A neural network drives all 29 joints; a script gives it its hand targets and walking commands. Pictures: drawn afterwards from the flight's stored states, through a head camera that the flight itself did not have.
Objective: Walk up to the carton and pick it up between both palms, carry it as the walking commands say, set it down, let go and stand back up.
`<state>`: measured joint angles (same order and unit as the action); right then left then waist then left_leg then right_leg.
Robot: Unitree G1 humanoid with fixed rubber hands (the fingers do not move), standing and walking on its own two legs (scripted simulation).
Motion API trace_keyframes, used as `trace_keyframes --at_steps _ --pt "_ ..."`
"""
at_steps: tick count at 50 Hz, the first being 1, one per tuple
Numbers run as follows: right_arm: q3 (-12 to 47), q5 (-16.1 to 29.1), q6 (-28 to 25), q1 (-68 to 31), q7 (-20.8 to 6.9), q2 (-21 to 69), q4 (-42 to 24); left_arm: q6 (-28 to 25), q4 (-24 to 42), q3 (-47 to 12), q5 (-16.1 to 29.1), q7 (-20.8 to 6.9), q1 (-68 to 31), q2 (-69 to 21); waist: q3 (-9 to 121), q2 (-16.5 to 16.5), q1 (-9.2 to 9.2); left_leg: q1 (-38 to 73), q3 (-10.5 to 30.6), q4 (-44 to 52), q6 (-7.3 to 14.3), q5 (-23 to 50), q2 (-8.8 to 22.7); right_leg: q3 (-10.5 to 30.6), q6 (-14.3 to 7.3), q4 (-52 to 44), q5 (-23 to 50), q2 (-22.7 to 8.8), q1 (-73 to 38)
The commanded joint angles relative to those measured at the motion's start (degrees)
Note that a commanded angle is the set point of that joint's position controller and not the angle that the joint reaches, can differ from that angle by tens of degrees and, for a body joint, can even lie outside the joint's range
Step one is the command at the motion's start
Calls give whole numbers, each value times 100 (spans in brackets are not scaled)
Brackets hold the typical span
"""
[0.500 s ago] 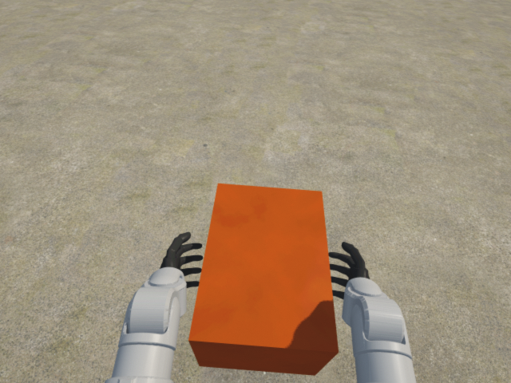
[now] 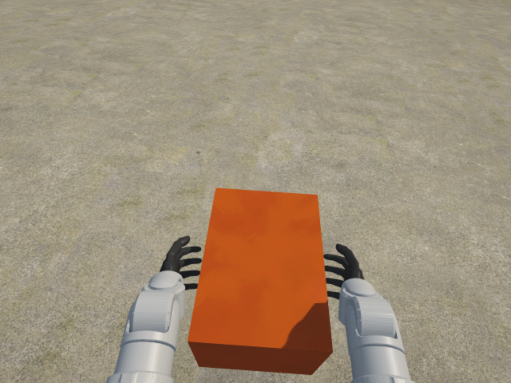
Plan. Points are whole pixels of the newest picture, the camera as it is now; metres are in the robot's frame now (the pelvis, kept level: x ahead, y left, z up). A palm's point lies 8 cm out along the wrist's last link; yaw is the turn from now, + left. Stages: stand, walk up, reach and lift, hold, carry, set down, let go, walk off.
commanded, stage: carry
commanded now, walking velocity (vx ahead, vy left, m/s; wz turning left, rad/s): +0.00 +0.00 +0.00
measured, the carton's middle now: (261, 276) +0.34 -0.01 -0.05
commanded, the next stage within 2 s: none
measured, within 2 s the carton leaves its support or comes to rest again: neither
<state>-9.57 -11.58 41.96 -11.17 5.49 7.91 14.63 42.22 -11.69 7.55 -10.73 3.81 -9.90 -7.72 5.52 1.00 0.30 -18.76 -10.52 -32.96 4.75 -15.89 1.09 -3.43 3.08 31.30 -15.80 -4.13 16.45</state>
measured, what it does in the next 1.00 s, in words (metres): stands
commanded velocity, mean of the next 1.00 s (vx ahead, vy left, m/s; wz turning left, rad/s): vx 0.00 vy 0.00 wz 0.00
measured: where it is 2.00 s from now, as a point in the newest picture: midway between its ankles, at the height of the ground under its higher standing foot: outside the picture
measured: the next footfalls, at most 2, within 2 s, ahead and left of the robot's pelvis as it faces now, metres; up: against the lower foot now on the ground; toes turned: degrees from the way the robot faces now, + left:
none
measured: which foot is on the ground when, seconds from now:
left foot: down 0.00-1.00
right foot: down 0.00-1.00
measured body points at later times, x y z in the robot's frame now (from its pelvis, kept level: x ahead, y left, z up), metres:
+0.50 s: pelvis +0.00 -0.01 +0.00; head -0.01 +0.00 +0.45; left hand +0.28 +0.15 +0.01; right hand +0.29 -0.15 +0.01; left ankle +0.02 +0.06 -0.73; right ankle +0.00 -0.15 -0.73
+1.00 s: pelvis -0.01 -0.02 +0.00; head -0.02 -0.01 +0.45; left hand +0.28 +0.13 +0.00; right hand +0.28 -0.17 +0.01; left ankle +0.02 +0.06 -0.73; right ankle +0.00 -0.15 -0.73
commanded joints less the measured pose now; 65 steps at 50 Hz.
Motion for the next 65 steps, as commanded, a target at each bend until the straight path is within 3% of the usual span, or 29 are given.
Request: trace_keyframes --at_steps 1,3,7,8,10,13,15,18,21,22,25,26,28,30,31,33,36,37,38,41,46,48,51,52,54,58,63,64,65 --pt "3487 1897 -419 -3571 -1524 4920 -1909 -303 1514 -3532 1944 -1450 -3136 -5289 1768 -187 -51 858 914 516 -74 1988 959 211 -226 -101 1421 -419 -293" --pt "3069 1552 -320 -2902 -1488 4752 -1017 -316 1333 -3231 1744 -1377 -3131 -4844 1995 -247 -15 940 797 380 -12 1962 841 250 -258 -100 1761 -491 -450" --pt "3261 1673 -303 -2979 -1515 4710 -1141 -333 1216 -3014 1594 -1391 -2860 -4621 2332 289 -36 1118 763 329 -40 1777 852 203 -242 -49 1921 -444 -690" --pt "3529 1849 -334 -3214 -1484 4866 -1814 -319 1484 -3320 1781 -1408 -2754 -5050 2332 42 -23 981 943 479 -9 2040 878 257 -246 61 2014 -487 -724" --pt "3142 1625 -310 -2956 -1530 4754 -1055 -324 1119 -3074 1656 -1393 -3033 -4856 2304 -35 -26 1167 912 327 -1 2362 914 199 -262 21 1778 -405 -604" --pt "3413 1819 -569 -3423 -1543 4503 -1647 -503 1297 -3259 1699 -1419 -2867 -4879 2232 -507 -36 1363 1104 711 -61 2643 1039 69 -140 350 1156 -244 -376" --pt "3013 1508 -655 -3168 -1565 4318 -804 -575 699 -2975 1475 -1443 -2890 -4597 2147 -711 -22 1298 1220 635 -55 3167 1155 -81 -169 330 552 -169 -298" --pt "3191 1628 -738 -3200 -1546 4514 -988 -704 1113 -3199 1735 -1482 -3084 -4608 2152 -26 -26 1348 814 240 -129 2552 905 120 -197 1 1560 -330 -498" --pt "3348 1887 -699 -3480 -1463 4610 -1788 -642 1584 -3258 1901 -1406 -2995 -4745 2126 19 -35 1213 886 482 -78 1793 942 311 -304 -103 1595 -397 -483" --pt "3180 1600 -672 -3237 -1481 4451 -1053 -608 657 -2918 1545 -1422 -2589 -4672 1996 191 -39 922 927 595 -9 1113 911 197 -267 -222 1384 -364 -674" --pt "2774 1156 -695 -2677 -1546 4051 -92 -723 355 -2805 1226 -1416 -2895 -4127 1556 -207 -27 701 970 1066 -15 -58 936 184 -331 -324 631 -311 -307" --pt "3126 1398 -762 -3284 -1518 4142 -1035 -690 354 -2943 1438 -1479 -2734 -4597 1608 52 -39 757 1094 995 -17 149 981 116 -281 -351 798 -225 -433" --pt "3272 1537 -764 -3280 -1569 4514 -983 -688 774 -3185 1647 -1511 -3070 -4772 1397 -124 -62 586 1074 923 -35 649 1007 57 -269 -244 823 -233 -470" --pt "2435 992 -920 -2911 -1618 4061 578 -904 -129 -2649 1307 -1560 -3326 -4194 1308 -321 -34 762 946 959 -63 316 925 213 -270 -315 798 -265 -106" --pt "3060 1466 -985 -3552 -1617 4389 -403 -964 659 -2946 1531 -1553 -3339 -4449 1480 -259 -25 862 1030 1030 -3 120 978 294 -349 -370 537 -326 -145" --pt "2977 1415 -935 -3229 -1568 4611 -452 -925 979 -3179 1756 -1529 -3755 -4645 1408 -443 -47 637 1209 1092 -30 -359 1022 220 -353 -502 210 -222 -179" --pt "3075 1396 -1104 -3575 -1542 4397 -463 -1052 524 -2922 1556 -1544 -3610 -4497 1731 332 -47 640 799 572 -132 164 704 492 -379 -691 792 -557 -432" --pt "3139 1456 -1039 -3539 -1548 4391 -527 -1003 436 -3026 1590 -1527 -3429 -4538 1610 152 -88 875 902 716 -112 299 850 400 -367 -603 912 -496 -239" --pt "3449 1870 -970 -3767 -1501 4710 -1613 -926 1494 -3305 1920 -1407 -3402 -4893 1883 -191 -99 1044 1064 757 -107 846 980 227 -250 -353 1157 -401 -320" --pt "3455 1913 -835 -3676 -1462 4592 -1669 -758 1311 -3147 1749 -1343 -2950 -4742 2059 8 -45 1095 1031 693 -5 943 1000 146 -294 -256 893 -340 -397" --pt "2957 1217 -900 -2991 -1515 3837 -253 -868 -80 -2594 1089 -1424 -2475 -4006 1830 105 -50 834 880 585 -56 482 810 405 -359 -575 1611 -507 -415" --pt "3311 1540 -935 -3391 -1540 4365 -770 -877 508 -3002 1445 -1450 -2845 -4476 1959 -199 -85 910 949 619 -54 930 857 289 -364 -324 1665 -445 -580" --pt "2803 1222 -1089 -3426 -1616 4021 102 -1006 -299 -2520 1070 -1506 -2982 -4154 1796 -366 -50 623 993 748 -132 610 903 219 -353 -334 1227 -370 -544" --pt "3065 1421 -1114 -3550 -1577 4175 -462 -1016 95 -2765 1291 -1497 -2986 -4350 1614 62 -53 626 1065 782 -116 447 943 229 -351 -504 1031 -301 -403" --pt "3335 1691 -999 -3433 -1521 4636 -1011 -962 1123 -3197 1674 -1394 -3325 -4691 1690 -250 -51 715 1203 1008 -22 433 1044 286 -371 -393 893 -271 -387" --pt "3041 1410 -970 -3274 -1529 4468 -384 -903 586 -3035 1547 -1435 -3302 -4555 1619 -674 -37 634 1110 1016 -1 680 994 288 -362 -223 795 -271 -235" --pt "3153 1597 -903 -2952 -1447 4610 -1082 -884 1563 -3385 1933 -1364 -3343 -4650 2310 -262 -42 1024 939 521 11 1599 1007 202 -320 -126 1530 -361 -561" --pt "3117 1551 -904 -3104 -1479 4432 -835 -810 901 -3196 1683 -1403 -2917 -4589 2036 -204 -31 989 904 498 -31 1815 1008 205 -311 -119 1595 -320 -478" --pt "3446 1882 -824 -3033 -1375 4801 -1833 -784 2088 -3515 2022 -1299 -3153 -4782 2198 34 -56 972 877 373 -34 1787 956 216 -304 -223 1891 -341 -682"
